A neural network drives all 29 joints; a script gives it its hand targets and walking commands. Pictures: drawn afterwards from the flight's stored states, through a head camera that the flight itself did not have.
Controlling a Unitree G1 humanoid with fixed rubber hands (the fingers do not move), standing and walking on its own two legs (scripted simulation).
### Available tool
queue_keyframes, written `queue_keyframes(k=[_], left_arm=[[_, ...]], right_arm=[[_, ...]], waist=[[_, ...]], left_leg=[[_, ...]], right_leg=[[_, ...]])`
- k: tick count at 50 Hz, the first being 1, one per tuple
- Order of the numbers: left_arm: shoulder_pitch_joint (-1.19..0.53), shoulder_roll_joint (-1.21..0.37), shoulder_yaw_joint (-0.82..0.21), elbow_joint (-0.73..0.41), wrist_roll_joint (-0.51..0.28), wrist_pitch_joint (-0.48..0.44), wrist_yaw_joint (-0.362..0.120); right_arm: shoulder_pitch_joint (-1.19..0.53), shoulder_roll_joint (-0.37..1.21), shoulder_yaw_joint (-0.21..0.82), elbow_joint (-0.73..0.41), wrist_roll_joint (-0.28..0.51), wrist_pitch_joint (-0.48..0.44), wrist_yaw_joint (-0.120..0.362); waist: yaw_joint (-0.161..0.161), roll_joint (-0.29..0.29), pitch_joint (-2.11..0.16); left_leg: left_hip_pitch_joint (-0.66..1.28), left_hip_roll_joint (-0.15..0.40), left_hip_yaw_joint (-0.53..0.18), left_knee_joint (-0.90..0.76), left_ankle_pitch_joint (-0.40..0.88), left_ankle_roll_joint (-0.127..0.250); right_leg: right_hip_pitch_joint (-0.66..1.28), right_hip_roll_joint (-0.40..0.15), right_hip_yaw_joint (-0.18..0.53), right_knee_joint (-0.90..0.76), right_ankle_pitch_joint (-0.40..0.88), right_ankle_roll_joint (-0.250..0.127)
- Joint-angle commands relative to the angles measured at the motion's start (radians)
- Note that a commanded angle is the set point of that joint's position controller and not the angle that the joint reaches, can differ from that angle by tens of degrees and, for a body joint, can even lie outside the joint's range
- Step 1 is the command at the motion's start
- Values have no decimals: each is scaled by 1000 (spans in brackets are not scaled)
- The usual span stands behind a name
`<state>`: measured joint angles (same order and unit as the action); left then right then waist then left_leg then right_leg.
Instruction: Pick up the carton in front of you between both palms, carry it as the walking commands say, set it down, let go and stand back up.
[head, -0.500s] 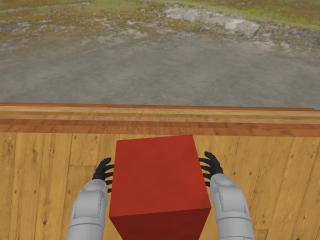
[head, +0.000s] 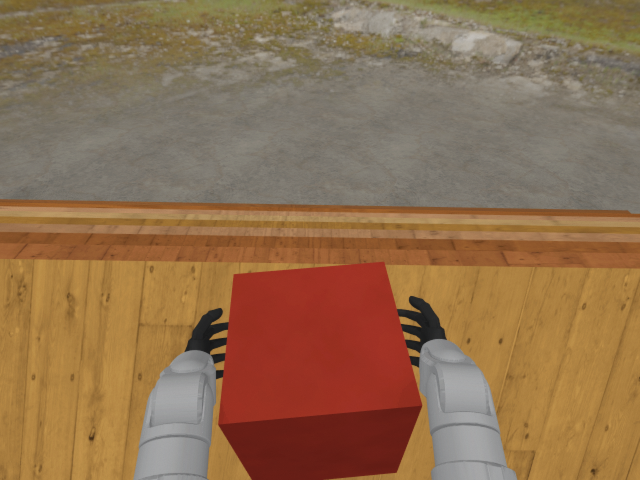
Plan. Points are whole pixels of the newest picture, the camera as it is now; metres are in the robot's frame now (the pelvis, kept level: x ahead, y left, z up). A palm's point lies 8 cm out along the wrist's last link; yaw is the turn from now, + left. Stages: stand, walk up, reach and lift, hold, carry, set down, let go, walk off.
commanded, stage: hold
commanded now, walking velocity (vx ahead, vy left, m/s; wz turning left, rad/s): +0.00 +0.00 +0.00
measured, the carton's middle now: (318, 377) +0.30 +0.00 -0.03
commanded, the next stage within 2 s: carry in 0.42 s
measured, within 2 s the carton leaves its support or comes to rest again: neither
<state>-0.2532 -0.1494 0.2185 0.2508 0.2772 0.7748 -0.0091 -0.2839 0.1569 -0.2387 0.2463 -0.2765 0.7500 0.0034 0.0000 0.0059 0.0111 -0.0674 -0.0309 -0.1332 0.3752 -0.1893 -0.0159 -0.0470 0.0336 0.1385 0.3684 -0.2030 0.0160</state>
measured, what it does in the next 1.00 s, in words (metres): walks ahead: right foot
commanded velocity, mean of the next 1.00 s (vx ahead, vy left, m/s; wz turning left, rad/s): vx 0.31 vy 0.00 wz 0.00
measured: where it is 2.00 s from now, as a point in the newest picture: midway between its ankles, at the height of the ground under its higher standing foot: (320, 362)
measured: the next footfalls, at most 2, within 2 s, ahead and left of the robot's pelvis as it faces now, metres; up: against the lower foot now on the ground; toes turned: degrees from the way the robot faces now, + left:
right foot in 0.94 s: +0.20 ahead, -0.11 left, +0.00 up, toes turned -11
left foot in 1.32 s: +0.60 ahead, +0.07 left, +0.00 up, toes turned +9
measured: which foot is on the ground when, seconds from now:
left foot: down 0.00-0.94, up 0.96-1.00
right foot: down 0.00-0.80, up 0.82-0.92, down 0.94-1.00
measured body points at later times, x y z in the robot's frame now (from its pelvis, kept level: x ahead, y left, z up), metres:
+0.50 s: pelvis +0.01 +0.00 +0.00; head -0.04 +0.00 +0.45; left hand +0.30 +0.15 +0.03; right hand +0.31 -0.15 +0.04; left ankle +0.02 +0.13 -0.74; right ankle +0.01 -0.14 -0.74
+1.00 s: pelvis +0.19 -0.04 -0.02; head +0.17 -0.05 +0.43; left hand +0.44 +0.10 +0.06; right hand +0.43 -0.20 +0.06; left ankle +0.06 +0.10 -0.71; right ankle +0.16 -0.10 -0.75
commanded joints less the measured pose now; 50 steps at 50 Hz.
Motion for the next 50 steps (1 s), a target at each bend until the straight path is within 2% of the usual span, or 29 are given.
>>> queue_keyframes(k=[1, 3, 5, 9, 11, 16, 20, 21, 23, 24, 28, 30, 31, 33, 34, 35, 36, 38, 39, 40, 41, 42, 43, 45, 46, 47, 48, 49, 50], left_arm=[[-566, -937, -582, -96, -281, -52, -238], [-558, -935, -591, -86, -293, -47, -234], [-560, -919, -597, -108, -293, -48, -235], [-522, -924, -574, -97, -277, -43, -232], [-514, -912, -606, -130, -296, -42, -233], [-517, -917, -585, -120, -293, -43, -231], [-514, -913, -588, -131, -285, -45, -229], [-570, -925, -595, -127, -312, -44, -226], [-586, -919, -621, -176, -332, -33, -215], [-597, -930, -639, -230, -337, -26, -207], [-616, -944, -747, -346, -411, 40, -183], [-587, -943, -786, -383, -440, 91, -167], [-584, -937, -805, -439, -461, 116, -158], [-512, -898, -816, -495, -472, 163, -127], [-432, -866, -785, -485, -452, 191, -107], [-396, -844, -781, -542, -441, 210, -83], [-386, -845, -781, -575, -442, 238, -63], [-319, -841, -800, -653, -463, 280, -29], [-304, -842, -806, -684, -473, 301, -17], [-318, -829, -818, -747, -494, 321, -8], [-334, -820, -833, -798, -508, 342, -5], [-316, -801, -838, -813, -538, 362, 0], [-305, -800, -840, -826, -549, 374, 7], [-173, -797, -782, -818, -538, 388, 17], [-145, -809, -779, -856, -533, 382, 24], [-138, -792, -768, -844, -514, 387, 37], [-93, -746, -734, -827, -480, 390, 51], [-105, -738, -721, -825, -466, 392, 62], [-113, -739, -715, -855, -462, 394, 71]], right_arm=[[-481, 949, 579, -18, 281, -24, 245], [-483, 933, 580, -33, 275, -26, 247], [-466, 937, 576, -26, 278, -26, 245], [-494, 917, 578, -48, 293, -22, 247], [-421, 929, 581, -54, 288, -14, 241], [-432, 914, 585, -75, 285, -18, 237], [-464, 918, 596, -68, 290, -13, 240], [-473, 905, 581, -77, 285, -11, 236], [-492, 913, 618, -118, 320, 3, 231], [-506, 956, 646, -145, 342, 10, 231], [-488, 950, 728, -269, 380, 73, 192], [-484, 919, 765, -361, 395, 118, 160], [-477, 924, 779, -412, 409, 144, 148], [-426, 912, 814, -456, 423, 204, 120], [-386, 892, 820, -473, 438, 232, 109], [-360, 893, 837, -490, 458, 257, 100], [-330, 865, 831, -537, 466, 278, 91], [-265, 868, 836, -587, 505, 311, 72], [-228, 860, 827, -617, 504, 329, 55], [-177, 846, 813, -631, 501, 345, 36], [-168, 836, 802, -659, 474, 358, 17], [-128, 817, 791, -699, 478, 375, 1], [-154, 830, 791, -753, 487, 387, -14], [-151, 820, 808, -844, 492, 408, -38], [-165, 849, 851, -888, 527, 412, -35], [-165, 819, 848, -886, 531, 421, -35], [-175, 786, 848, -893, 537, 432, -36], [-221, 754, 860, -914, 569, 442, -32], [-230, 734, 868, -911, 580, 445, -32]], waist=[[9, 12, -261], [-12, -22, -251], [-18, 7, -263], [13, 8, -247], [-18, -17, -252], [-10, 26, -228], [9, -7, -226], [-1, -9, -250], [3, -26, -209], [1, -11, -211], [-7, 119, -308], [-4, 113, -304], [-5, 68, -316], [13, -174, -309], [15, -231, -268], [21, -250, -237], [17, -187, -241], [5, -67, -353], [-10, 59, -395], [-34, 268, -358], [-29, 323, -293], [-39, 241, -282], [-44, 148, -246], [-20, 90, -297], [3, 64, -383], [27, -52, -405], [32, -323, -413], [42, -304, -374], [38, -202, -309]], left_leg=[[71, -69, 70, -60, 142, -2], [71, -61, 64, -65, 158, -5], [112, -64, 70, -53, 182, -11], [56, -68, 68, -59, 204, -12], [94, -63, 69, -63, 220, -12], [99, -76, 76, -65, 204, -12], [98, -65, 76, -60, 167, -5], [-36, 110, 67, 34, -62, 18], [-145, 85, 25, -13, -500, 22], [-156, 87, 33, -3, -511, 19], [-63, 215, -84, -73, -363, 100], [-108, 217, -71, -48, -438, 113], [-169, 197, -26, -2, -457, 93], [-360, 98, 179, 258, -298, 25], [-475, 55, 254, 305, -268, 0], [-519, 58, 263, 216, -258, -5], [-468, 47, 288, 140, -225, -7], [-128, 70, 284, 26, -91, 4], [97, 142, 167, -15, -83, 34], [294, 276, -57, -28, 174, 106], [395, 373, -143, -4, 428, 200], [415, 419, -195, -22, 444, 244], [373, 420, -159, -25, 423, 229], [199, 351, 18, 5, 256, 142], [21, 264, 193, 104, 160, 73], [-247, 183, 317, 326, 90, 15], [-576, 72, 344, 507, -212, -32], [-715, 68, 244, 631, -359, -5], [-759, 93, 190, 732, -334, 11]], right_leg=[[34, 64, -65, -60, 162, 5], [36, 74, -76, -56, 165, 3], [23, 69, -78, -61, 178, 6], [67, 69, -74, -52, 206, 7], [55, 72, -71, -68, 223, 9], [32, 71, -68, -78, 198, 7], [24, 62, -79, -74, 157, 13], [-97, -117, -36, 18, -6, -6], [-218, -103, 28, -34, -488, -27], [-250, -96, 9, -22, -522, -25], [-297, -25, -189, 192, -171, -2], [-271, -34, -194, 89, -247, -21], [-216, -64, -153, 56, -281, -33], [-47, -253, 92, -74, -340, -102], [18, -325, 193, -106, -253, -145], [48, -334, 190, -72, -122, -171], [32, -313, 165, -27, 41, -176], [-105, -228, -59, 133, 158, -97], [-280, -154, -186, 289, 137, -46], [-567, -85, -304, 487, 38, -3], [-771, -51, -322, 493, -300, 3], [-843, -56, -286, 450, -425, -1], [-811, -82, -246, 371, -419, -13], [-524, -49, -307, 160, -188, -25], [-183, -22, -363, 33, -18, -28], [141, -121, -217, -29, -40, -54], [347, -372, 195, -122, -65, -132], [384, -453, 354, -127, 119, -248], [331, -431, 318, -84, 321, -255]])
